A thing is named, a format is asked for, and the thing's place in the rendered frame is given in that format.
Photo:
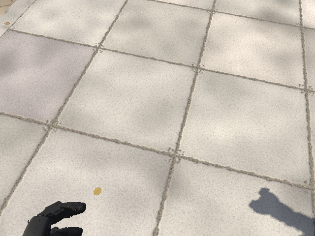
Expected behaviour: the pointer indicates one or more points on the left robot hand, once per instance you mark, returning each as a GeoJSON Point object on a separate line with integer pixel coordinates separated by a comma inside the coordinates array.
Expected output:
{"type": "Point", "coordinates": [40, 225]}

